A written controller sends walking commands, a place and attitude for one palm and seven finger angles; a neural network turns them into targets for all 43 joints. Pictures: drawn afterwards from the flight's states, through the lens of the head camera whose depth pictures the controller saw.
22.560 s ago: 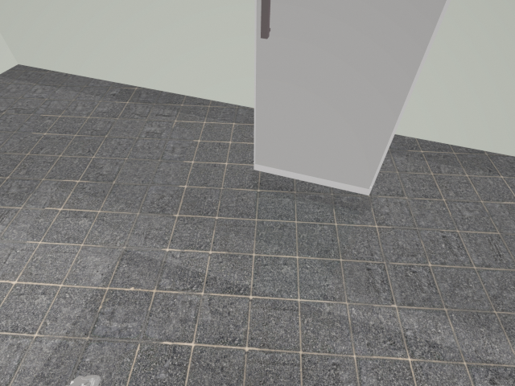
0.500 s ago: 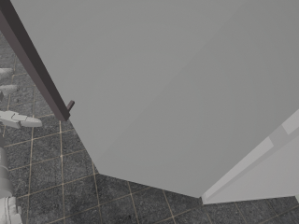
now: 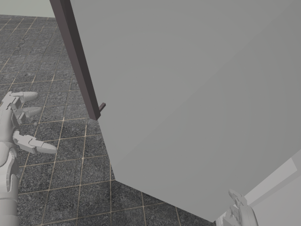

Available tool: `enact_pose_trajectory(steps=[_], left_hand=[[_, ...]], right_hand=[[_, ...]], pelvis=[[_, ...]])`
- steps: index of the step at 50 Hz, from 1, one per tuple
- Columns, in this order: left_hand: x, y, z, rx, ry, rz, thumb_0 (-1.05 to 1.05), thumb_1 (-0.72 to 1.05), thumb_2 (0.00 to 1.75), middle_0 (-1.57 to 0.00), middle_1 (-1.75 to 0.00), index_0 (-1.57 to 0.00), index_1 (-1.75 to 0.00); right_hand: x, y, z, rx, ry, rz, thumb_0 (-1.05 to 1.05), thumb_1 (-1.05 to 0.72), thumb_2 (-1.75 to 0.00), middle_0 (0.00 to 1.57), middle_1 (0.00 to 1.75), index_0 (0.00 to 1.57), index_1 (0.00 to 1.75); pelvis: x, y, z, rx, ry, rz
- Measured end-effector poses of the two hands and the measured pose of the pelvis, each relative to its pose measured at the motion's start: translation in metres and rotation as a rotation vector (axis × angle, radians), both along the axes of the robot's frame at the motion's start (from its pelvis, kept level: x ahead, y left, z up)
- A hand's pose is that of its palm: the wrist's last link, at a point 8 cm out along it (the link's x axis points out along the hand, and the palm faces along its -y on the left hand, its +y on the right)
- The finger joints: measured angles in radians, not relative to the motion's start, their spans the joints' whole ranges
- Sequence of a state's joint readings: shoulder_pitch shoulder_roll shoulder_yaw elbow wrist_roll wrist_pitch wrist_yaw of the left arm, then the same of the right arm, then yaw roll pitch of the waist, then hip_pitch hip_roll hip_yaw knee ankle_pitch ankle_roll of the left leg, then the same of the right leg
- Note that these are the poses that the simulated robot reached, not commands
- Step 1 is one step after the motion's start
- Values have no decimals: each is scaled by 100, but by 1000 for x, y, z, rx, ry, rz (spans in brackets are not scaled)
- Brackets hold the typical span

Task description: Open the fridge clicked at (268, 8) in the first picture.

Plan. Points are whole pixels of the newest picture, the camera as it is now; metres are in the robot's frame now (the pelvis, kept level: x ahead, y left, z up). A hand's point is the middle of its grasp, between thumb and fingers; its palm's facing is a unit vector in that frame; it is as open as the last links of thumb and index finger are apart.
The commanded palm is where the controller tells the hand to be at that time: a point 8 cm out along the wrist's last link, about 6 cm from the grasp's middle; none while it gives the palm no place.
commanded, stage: draw the hand back to the body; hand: left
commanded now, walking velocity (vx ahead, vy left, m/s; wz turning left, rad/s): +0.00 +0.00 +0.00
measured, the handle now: (86, 63) +0.44 +0.23 +0.21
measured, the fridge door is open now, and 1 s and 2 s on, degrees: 72 72 72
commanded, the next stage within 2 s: step back with the hand held close in 1.70 s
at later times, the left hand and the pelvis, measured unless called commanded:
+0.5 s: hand (32, 132) +0.26 +0.30 +0.14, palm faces -0.03 -1.00 -0.05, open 14.7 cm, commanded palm +0.22 +0.34 +0.15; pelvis -0.01 +0.00 +0.00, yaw -1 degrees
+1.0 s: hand (18, 144) +0.22 +0.30 +0.16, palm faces +0.55 -0.79 -0.27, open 12.1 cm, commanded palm +0.18 +0.32 +0.17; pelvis +0.00 +0.01 +0.02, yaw -1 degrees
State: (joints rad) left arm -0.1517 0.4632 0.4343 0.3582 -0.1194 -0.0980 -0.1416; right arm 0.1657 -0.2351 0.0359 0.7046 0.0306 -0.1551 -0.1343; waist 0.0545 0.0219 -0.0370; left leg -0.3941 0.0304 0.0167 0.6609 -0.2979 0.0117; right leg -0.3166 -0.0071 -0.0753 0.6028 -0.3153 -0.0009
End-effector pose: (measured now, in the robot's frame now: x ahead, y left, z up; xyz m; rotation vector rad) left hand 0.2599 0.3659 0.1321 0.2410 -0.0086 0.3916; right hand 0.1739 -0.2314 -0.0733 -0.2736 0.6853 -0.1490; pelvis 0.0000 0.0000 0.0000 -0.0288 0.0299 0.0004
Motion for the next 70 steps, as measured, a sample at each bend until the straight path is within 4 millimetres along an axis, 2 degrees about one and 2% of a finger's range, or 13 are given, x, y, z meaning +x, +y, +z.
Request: enact_pose_trajectory(steps=[8,13,17,23,27,32,34,37,40,44,49,58,70], left_hand=[[-16,-2,2,-22,-18,-13,-2,-55,20,-25,-115,-25,-115],[-8,-12,1,-164,22,-192,-2,-55,20,-25,-115,-25,-115],[-4,-17,10,-187,29,-329,-2,-55,20,-25,-115,-25,-115],[-14,-14,18,-182,6,-426,-2,-55,20,-25,-115,-25,-115],[-27,-11,11,-192,12,-411,-2,-55,20,-25,-115,-25,-115],[-43,-19,7,-185,-3,-407,-2,-52,21,-25,-113,-24,-113],[-47,-18,9,-90,4,-295,-2,-49,23,-25,-111,-25,-111],[-56,-16,13,-7,-33,-80,-2,-42,26,-25,-107,-25,-107],[-69,-19,19,43,-73,54,-2,-33,31,-24,-102,-24,-102],[-82,-24,27,82,-108,136,-2,-20,37,-24,-94,-24,-94],[-85,-28,33,105,-108,169,-1,-3,45,-23,-84,-23,-84],[-84,-50,43,138,-102,128,-1,29,61,-22,-65,-22,-65],[-102,-82,54,194,-112,79,0,71,81,-21,-40,-21,-40]], right_hand=[[-5,-6,-4,-12,17,11,1,-90,-90,21,30,21,30],[-19,-16,-5,-17,31,-32,1,-90,-90,21,30,21,30],[-28,-25,0,-12,0,-66,1,-90,-90,21,30,21,30],[-37,-34,8,0,-52,-84,2,-90,-90,21,30,21,30],[-39,-32,12,-2,-73,-76,2,-90,-90,20,30,21,30],[-32,-17,17,-8,-99,-41,2,-90,-90,20,30,20,30],[-28,-7,20,-21,-102,-1,2,-90,-90,20,30,20,30],[-21,8,22,-16,-104,39,2,-90,-90,20,30,20,30],[-14,21,22,2,-100,64,2,-90,-90,20,30,21,30],[-4,34,20,26,-80,92,2,-90,-90,21,30,21,30],[6,38,19,44,-59,103,2,-90,-90,21,30,21,30],[15,19,23,46,-64,72,1,-90,-90,21,30,21,30],[10,-15,19,30,-48,23,1,-90,-90,20,30,21,30]], pelvis=[[-3,-6,0,1,-19,13],[-4,-9,3,2,-45,15],[-4,-9,4,3,-55,4],[-6,-5,2,5,-55,-16],[-8,-1,1,1,-63,-18],[-11,5,2,-4,-83,-9],[-12,7,4,-6,-95,-7],[-14,10,7,-4,-104,-9],[-12,12,11,1,-108,-15],[-7,13,15,7,-119,-17],[-2,11,18,12,-138,-18],[7,2,21,16,-156,-28],[11,-15,20,16,-163,-29]])
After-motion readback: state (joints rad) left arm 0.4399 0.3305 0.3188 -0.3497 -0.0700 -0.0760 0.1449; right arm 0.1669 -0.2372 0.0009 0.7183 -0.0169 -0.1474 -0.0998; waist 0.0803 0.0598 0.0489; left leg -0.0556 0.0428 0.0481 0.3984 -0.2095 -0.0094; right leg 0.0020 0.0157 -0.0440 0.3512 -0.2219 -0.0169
